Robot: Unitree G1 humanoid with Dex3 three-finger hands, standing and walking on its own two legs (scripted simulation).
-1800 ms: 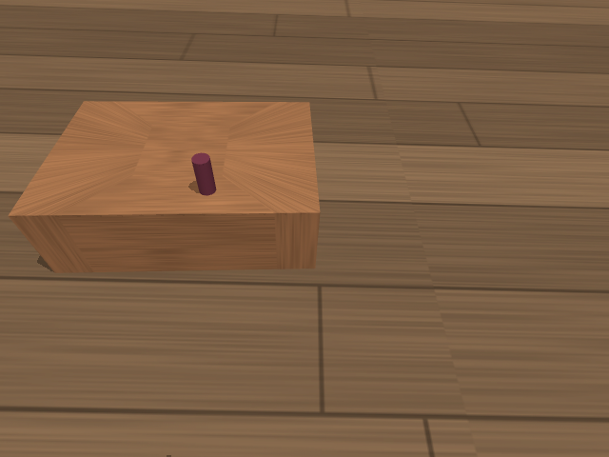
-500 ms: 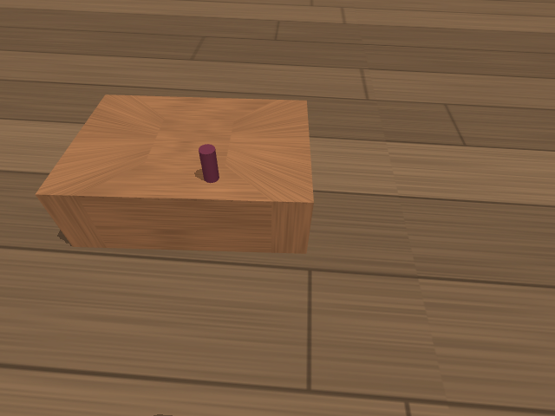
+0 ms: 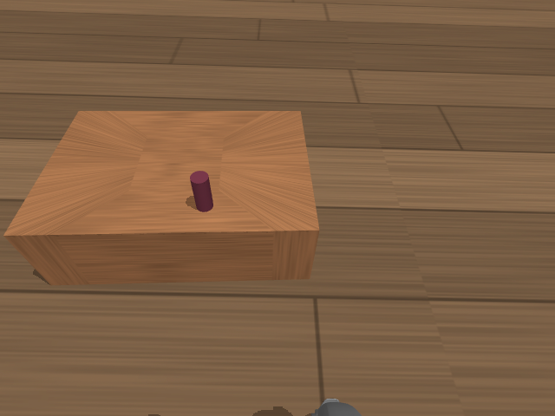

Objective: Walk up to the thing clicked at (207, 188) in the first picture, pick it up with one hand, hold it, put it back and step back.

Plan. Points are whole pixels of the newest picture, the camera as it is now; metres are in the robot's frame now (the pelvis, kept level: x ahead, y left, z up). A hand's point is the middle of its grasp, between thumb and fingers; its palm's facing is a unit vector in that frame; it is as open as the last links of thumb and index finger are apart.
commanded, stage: walk up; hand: left
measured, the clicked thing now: (202, 192) +0.88 +0.22 -0.37
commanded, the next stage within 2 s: none
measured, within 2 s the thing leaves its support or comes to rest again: neither
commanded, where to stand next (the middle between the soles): +0.45 +0.01 m, yaw +0 degrees
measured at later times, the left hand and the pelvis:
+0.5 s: hand (91, 389) +0.22 +0.30 -0.17, palm faces -0.02 -0.94 -0.34, open 7.4 cm; pelvis +0.19 +0.03 -0.02, yaw +1 degrees
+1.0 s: hand (145, 258) +0.46 +0.26 -0.13, palm faces -0.04 -0.92 -0.39, open 7.4 cm; pelvis +0.35 -0.01 -0.02, yaw +0 degrees
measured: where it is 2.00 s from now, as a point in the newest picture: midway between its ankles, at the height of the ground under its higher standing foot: (265, 365)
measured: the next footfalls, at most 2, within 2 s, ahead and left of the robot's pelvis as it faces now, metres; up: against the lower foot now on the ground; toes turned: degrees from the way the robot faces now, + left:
right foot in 0.08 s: +0.19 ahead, -0.14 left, +0.00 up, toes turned -3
left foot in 0.46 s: +0.31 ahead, +0.15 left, +0.00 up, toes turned +6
